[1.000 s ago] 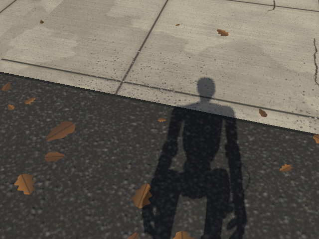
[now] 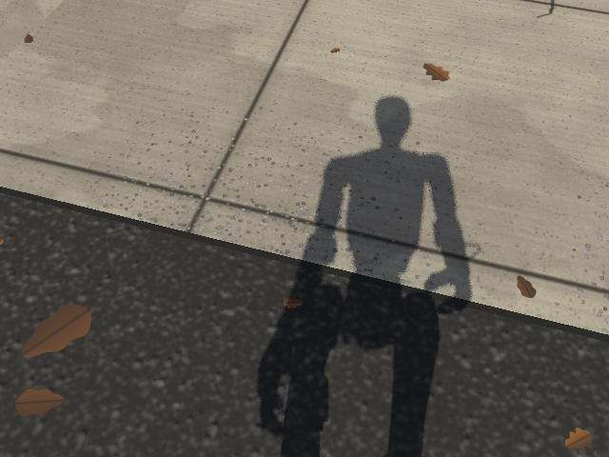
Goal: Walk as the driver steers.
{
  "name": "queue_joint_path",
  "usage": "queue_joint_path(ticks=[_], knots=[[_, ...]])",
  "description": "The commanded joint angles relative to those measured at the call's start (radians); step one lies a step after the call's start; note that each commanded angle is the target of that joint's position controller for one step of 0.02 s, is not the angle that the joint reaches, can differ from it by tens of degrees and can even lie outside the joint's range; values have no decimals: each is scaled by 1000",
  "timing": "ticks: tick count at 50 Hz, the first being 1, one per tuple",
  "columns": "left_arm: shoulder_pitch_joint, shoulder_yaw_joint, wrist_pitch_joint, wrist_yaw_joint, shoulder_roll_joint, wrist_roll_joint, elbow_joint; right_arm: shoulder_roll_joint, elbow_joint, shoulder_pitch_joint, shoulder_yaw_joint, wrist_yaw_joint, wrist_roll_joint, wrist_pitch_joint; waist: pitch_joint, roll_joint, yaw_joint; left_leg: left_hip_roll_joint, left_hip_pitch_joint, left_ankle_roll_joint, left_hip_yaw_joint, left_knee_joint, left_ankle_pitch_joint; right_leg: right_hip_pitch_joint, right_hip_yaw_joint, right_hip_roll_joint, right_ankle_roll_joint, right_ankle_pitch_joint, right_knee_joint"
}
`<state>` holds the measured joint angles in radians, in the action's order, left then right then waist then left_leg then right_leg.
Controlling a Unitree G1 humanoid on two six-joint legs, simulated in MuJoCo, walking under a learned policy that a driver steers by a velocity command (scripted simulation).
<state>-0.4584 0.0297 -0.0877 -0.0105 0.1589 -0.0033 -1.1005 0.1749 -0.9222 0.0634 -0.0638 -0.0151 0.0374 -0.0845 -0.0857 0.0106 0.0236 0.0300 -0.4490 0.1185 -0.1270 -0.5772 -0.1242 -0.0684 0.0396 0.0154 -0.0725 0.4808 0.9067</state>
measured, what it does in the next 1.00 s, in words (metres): walks ahead, turning right: right foot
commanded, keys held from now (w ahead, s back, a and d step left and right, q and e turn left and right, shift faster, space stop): w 0.14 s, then w+e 0.86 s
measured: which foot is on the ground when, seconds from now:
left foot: down 0.00-0.52, up 0.54-1.00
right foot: up 0.00-0.50, down 0.52-1.00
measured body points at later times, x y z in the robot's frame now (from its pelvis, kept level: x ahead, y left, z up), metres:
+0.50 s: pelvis +0.29 -0.02 +0.00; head +0.32 -0.03 +0.45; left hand +0.48 +0.17 -0.12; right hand +0.18 -0.24 -0.14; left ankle +0.11 +0.07 -0.71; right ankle +0.40 -0.10 -0.72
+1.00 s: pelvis +0.56 -0.08 +0.02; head +0.59 -0.11 +0.46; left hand +0.62 +0.19 -0.11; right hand +0.69 -0.37 -0.08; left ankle +0.76 -0.02 -0.69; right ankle +0.40 -0.10 -0.72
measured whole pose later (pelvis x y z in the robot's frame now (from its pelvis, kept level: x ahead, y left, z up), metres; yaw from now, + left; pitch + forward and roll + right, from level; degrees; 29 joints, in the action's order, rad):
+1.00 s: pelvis +0.56 -0.08 +0.02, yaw -26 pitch +2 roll +0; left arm -0.46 0.07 -0.06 -0.01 0.25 -0.01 -0.93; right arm 0.23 -0.74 -0.02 -0.03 -0.03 0.03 -0.04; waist -0.04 -0.03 0.11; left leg -0.04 -0.60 -0.02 0.02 -0.62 -0.06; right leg 0.04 -0.19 0.13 -0.11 0.34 0.29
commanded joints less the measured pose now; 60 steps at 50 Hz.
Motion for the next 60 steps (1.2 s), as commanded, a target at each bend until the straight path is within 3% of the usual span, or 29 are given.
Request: queue_joint_path(ticks=[1,2,4,6,8,10,14,19,22,24,25,26,27,28,29,30,31,33,36,41,47,50,52,53,54,55,56,57,60], knots=[[39,26,-13,9,107,-3,101,154,-49,249,-42,-1,-23,8,148,-48,-83,-377,519,172,597,357,-257,-559,-90,-45,-41,-144,441],[70,26,-15,11,91,-8,105,106,-48,208,-27,-3,-20,-1,90,-11,-54,-332,411,140,497,388,-154,-523,-87,-79,-43,-196,379],[36,25,9,20,58,-32,94,45,-76,224,-5,8,-22,-13,59,-35,0,-264,293,96,357,418,-15,-434,-81,-110,-24,-217,291],[46,26,30,29,45,-36,102,62,-98,282,-3,15,-24,-27,50,-43,14,-246,274,98,299,430,94,-431,-61,-113,-5,-225,245],[114,27,45,35,52,-35,128,98,-105,313,-7,18,-23,-33,23,-49,16,-238,280,97,244,458,104,-498,-44,-125,12,-277,191],[207,27,52,40,64,-29,160,102,-107,348,-5,18,-20,-34,-7,-53,-5,-231,304,82,198,485,104,-573,-42,-133,21,-353,120],[350,18,47,46,57,-16,212,89,-112,398,5,22,-20,-38,-32,-64,-38,-210,358,39,87,487,220,-595,-20,-101,18,-487,-86],[478,9,39,51,50,-20,264,97,-136,470,8,39,-17,-39,-49,-69,-74,-246,505,23,-3,438,405,-573,64,-63,-24,-494,-270],[435,22,34,47,71,-26,266,132,-135,447,0,54,-14,-32,-4,-93,-35,-269,595,10,-52,285,791,-482,118,2,-76,-370,-311],[274,43,30,40,104,-28,222,161,-125,420,-9,59,-9,-18,93,-116,35,-277,608,6,-77,33,969,-319,143,69,-123,-283,-333],[141,60,25,37,131,-37,180,172,-113,404,-12,55,-15,-10,162,-101,96,-263,531,-9,-94,-173,870,-141,121,83,-153,-314,-411],[9,89,23,27,211,-53,158,160,-75,379,-8,48,-23,-12,252,-27,159,-234,312,-32,-100,-480,547,95,-103,-81,-216,-239,-444],[24,113,37,24,299,-37,175,78,-13,418,1,23,-49,-22,354,257,85,23,-131,-93,-43,-894,-370,397,-697,-371,-397,-281,-560],[50,108,51,25,286,-19,180,145,17,303,-8,17,-34,-33,323,54,90,-19,-272,-74,155,-934,-324,372,-713,-352,-381,-275,-621],[117,97,52,19,248,-13,186,137,50,225,-3,12,-38,-46,201,14,67,-74,-309,-70,169,-870,-233,252,-576,-335,-340,-318,-640],[156,83,48,19,192,-13,185,133,45,229,-4,14,-37,-52,119,-69,21,-110,-257,-73,164,-763,-183,113,-487,-296,-291,-431,-667],[179,74,40,14,167,-8,186,126,53,217,-6,17,-19,-37,84,-79,-12,-133,-200,-86,171,-688,-177,21,-413,-247,-259,-520,-675],[179,65,22,8,156,2,187,103,55,248,-2,13,9,5,83,-44,-49,-141,-115,-116,164,-605,-183,-67,-330,-186,-235,-616,-688],[124,73,6,9,207,7,182,100,93,181,-1,3,13,36,64,-9,-46,-141,-150,-153,131,-489,-126,-100,-291,-146,-224,-664,-707],[19,73,16,12,213,6,188,118,181,-33,2,-4,4,44,43,40,30,-121,-254,-172,120,-273,63,-15,-310,-117,-158,-681,-699],[-54,74,23,0,232,-10,204,126,266,-200,19,-13,-7,29,35,64,83,-65,-267,-149,125,-83,88,124,-371,-137,-158,-762,-623],[0,81,21,-11,260,-14,230,159,271,-133,15,-9,-14,14,47,84,29,-37,-88,-115,141,36,38,100,-397,-148,-116,-835,-558],[60,87,13,0,284,-11,250,209,209,90,-6,10,-18,0,150,54,-75,5,235,-79,119,113,14,25,-363,-90,-69,-994,-340],[69,80,4,12,257,-1,266,252,187,237,-20,26,-1,-13,259,3,-139,-105,474,-43,213,131,-29,-96,-329,-30,-49,-835,-119],[15,53,1,13,145,24,303,335,194,341,-35,41,27,-10,405,-167,-136,-391,724,12,530,147,-131,-316,-221,70,-26,-277,181],[-67,57,10,9,179,23,323,357,193,291,-46,32,16,7,461,-346,-59,-503,751,107,927,278,-184,-500,-164,121,-21,75,346],[-32,62,30,3,223,-7,287,249,217,200,-27,27,6,16,287,-148,-33,-464,594,98,814,292,-316,-560,-166,31,-22,-17,409],[44,60,36,15,216,-18,290,171,222,148,-7,24,-3,16,163,-41,-40,-398,450,76,637,316,-286,-549,-150,-1,-14,-99,368],[79,52,61,43,171,-38,306,154,175,175,3,20,-6,-3,75,-100,-7,-292,282,36,368,378,-18,-481,-131,-50,4,-155,272]])
Keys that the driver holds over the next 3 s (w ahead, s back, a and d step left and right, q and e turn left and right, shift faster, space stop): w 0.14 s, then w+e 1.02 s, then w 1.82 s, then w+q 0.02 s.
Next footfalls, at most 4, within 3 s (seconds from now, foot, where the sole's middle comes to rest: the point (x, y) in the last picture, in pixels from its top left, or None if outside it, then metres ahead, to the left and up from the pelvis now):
0.52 right None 0.44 -0.11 -0.76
1.06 left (347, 300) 0.81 -0.06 -0.76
1.56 right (474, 281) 0.87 -0.38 -0.76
2.12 left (466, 175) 1.23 -0.41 -0.76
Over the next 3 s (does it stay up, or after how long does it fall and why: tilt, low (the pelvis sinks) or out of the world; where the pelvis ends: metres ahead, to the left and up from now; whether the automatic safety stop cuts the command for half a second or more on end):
stays up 1.40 -0.69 0.03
